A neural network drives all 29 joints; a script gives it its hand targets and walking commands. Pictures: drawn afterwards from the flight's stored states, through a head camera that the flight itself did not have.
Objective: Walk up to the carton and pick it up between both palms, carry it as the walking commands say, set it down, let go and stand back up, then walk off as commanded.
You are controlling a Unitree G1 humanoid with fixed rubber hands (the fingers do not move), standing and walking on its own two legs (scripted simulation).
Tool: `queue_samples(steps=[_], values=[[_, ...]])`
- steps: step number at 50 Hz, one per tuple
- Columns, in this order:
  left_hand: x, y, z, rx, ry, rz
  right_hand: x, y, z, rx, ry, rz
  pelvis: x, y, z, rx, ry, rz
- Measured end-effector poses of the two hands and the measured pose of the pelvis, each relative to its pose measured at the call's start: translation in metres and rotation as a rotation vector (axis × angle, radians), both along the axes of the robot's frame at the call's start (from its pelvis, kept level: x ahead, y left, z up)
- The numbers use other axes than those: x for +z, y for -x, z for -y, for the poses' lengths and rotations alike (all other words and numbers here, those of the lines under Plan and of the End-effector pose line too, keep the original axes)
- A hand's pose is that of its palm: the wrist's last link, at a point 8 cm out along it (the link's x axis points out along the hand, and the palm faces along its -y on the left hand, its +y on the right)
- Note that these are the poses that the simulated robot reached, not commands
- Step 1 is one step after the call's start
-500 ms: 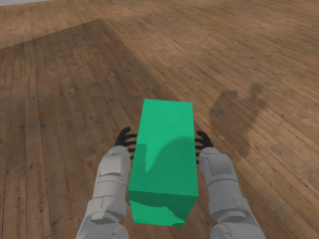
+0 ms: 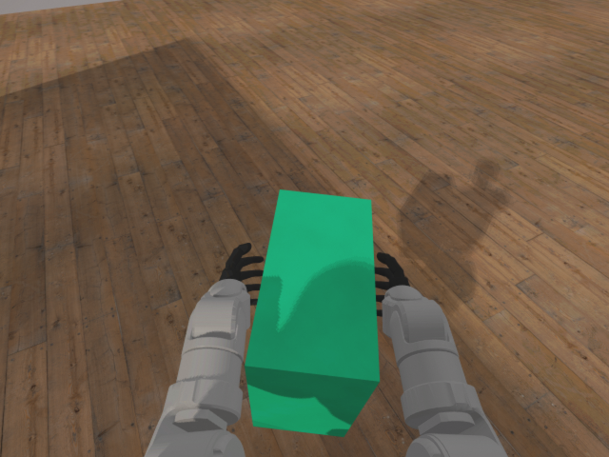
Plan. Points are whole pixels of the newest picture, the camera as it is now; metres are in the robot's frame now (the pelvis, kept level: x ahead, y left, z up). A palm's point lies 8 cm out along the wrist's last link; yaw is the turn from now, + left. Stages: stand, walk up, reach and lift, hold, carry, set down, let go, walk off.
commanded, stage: hold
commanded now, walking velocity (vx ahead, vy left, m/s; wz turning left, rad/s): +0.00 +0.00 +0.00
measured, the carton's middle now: (311, 313) +0.32 +0.01 -0.02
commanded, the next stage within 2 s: carry in 0.56 s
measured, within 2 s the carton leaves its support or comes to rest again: neither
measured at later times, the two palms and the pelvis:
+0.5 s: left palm (228, 296) +0.30 +0.12 +0.05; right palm (396, 305) +0.29 -0.11 +0.04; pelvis +0.00 +0.00 +0.00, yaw +0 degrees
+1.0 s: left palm (266, 251) +0.36 +0.07 +0.08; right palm (426, 268) +0.34 -0.16 +0.06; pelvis +0.05 -0.04 +0.00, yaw -1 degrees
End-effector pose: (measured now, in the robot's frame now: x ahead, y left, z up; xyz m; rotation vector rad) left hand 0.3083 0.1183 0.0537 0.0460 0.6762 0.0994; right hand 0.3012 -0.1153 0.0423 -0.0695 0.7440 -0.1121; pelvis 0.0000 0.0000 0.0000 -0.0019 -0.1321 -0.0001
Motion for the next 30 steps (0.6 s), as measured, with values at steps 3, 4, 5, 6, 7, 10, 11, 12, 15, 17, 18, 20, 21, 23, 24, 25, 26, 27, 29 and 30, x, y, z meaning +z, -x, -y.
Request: queue_samples(steps=[3, 4, 5, 6, 7, 10, 11, 12, 15, 17, 18, 20, 21, 23, 24, 25, 26, 27, 29, 30], values=[[-0.002, 0.001, -0.001, 0.004, 0.002, -0.006, -0.001, -0.001, -0.001, 0.008, 0.006, -0.007, 0.000, -0.001, 0.000, 0.004, 0.001, 0.001], [-0.002, 0.001, -0.002, 0.005, 0.004, -0.008, -0.001, -0.001, -0.002, 0.010, 0.008, -0.008, 0.000, -0.001, 0.001, 0.004, 0.001, 0.000], [-0.003, 0.001, -0.002, 0.006, 0.004, -0.009, -0.001, -0.001, -0.002, 0.012, 0.009, -0.010, 0.000, -0.001, 0.001, 0.005, 0.001, 0.000], [-0.003, 0.001, -0.003, 0.006, 0.004, -0.010, -0.002, -0.001, -0.003, 0.014, 0.010, -0.011, 0.000, -0.001, 0.001, 0.006, 0.002, -0.001], [-0.004, 0.002, -0.003, 0.007, 0.004, -0.012, -0.002, -0.001, -0.003, 0.016, 0.012, -0.013, 0.000, -0.002, 0.001, 0.006, 0.002, -0.001], [-0.004, 0.002, -0.004, 0.004, 0.000, -0.011, -0.003, 0.000, -0.004, 0.020, 0.015, -0.013, 0.000, -0.002, 0.000, 0.007, 0.004, -0.001], [-0.004, 0.003, -0.004, 0.002, -0.003, -0.009, -0.003, 0.001, -0.004, 0.020, 0.014, -0.012, 0.000, -0.002, 0.000, 0.007, 0.004, 0.000], [-0.004, 0.003, -0.004, 0.000, -0.005, -0.008, -0.003, 0.001, -0.004, 0.020, 0.014, -0.011, 0.001, -0.002, 0.000, 0.007, 0.004, -0.001], [-0.003, 0.004, -0.004, -0.006, -0.006, -0.004, -0.002, 0.003, -0.004, 0.018, 0.014, -0.007, 0.001, -0.001, -0.002, 0.006, 0.004, -0.002], [-0.001, 0.005, -0.005, -0.008, -0.007, 0.001, 0.000, 0.004, -0.004, 0.016, 0.010, -0.001, 0.001, -0.001, -0.002, 0.004, 0.004, -0.002], [0.000, 0.005, -0.005, -0.008, -0.006, 0.004, 0.000, 0.005, -0.004, 0.016, 0.009, 0.001, 0.001, 0.000, -0.003, 0.004, 0.004, -0.001], [0.001, 0.006, -0.005, -0.008, -0.006, 0.008, 0.002, 0.005, -0.005, 0.017, 0.008, 0.005, 0.000, 0.001, -0.003, 0.002, 0.003, 0.003], [0.001, 0.006, -0.005, -0.008, -0.005, 0.008, 0.002, 0.006, -0.005, 0.017, 0.008, 0.005, 0.000, 0.001, -0.003, 0.002, 0.003, 0.004], [0.001, 0.007, -0.005, -0.007, -0.002, 0.005, 0.002, 0.007, -0.005, 0.017, 0.011, 0.002, 0.000, 0.003, -0.004, 0.000, 0.002, 0.007], [0.001, 0.007, -0.005, -0.007, -0.001, 0.003, 0.001, 0.008, -0.004, 0.016, 0.012, 0.000, -0.001, 0.003, -0.004, 0.000, 0.001, 0.008], [0.000, 0.008, -0.005, -0.008, -0.001, 0.002, 0.001, 0.009, -0.004, 0.014, 0.014, -0.002, -0.001, 0.004, -0.004, 0.000, 0.001, 0.009], [0.000, 0.008, -0.004, -0.008, -0.001, 0.001, 0.000, 0.009, -0.004, 0.012, 0.014, -0.004, -0.001, 0.005, -0.005, 0.000, 0.000, 0.010], [-0.001, 0.009, -0.004, -0.009, -0.003, -0.001, -0.001, 0.010, -0.004, 0.009, 0.011, -0.006, -0.001, 0.006, -0.005, -0.002, 0.000, 0.010], [-0.001, 0.010, -0.004, -0.010, -0.006, -0.003, -0.002, 0.011, -0.004, 0.006, 0.009, -0.008, -0.002, 0.008, -0.005, -0.003, -0.001, 0.010], [-0.001, 0.010, -0.003, -0.010, -0.010, -0.001, -0.002, 0.011, -0.004, 0.006, 0.007, -0.007, -0.002, 0.008, -0.005, -0.005, -0.003, 0.001]])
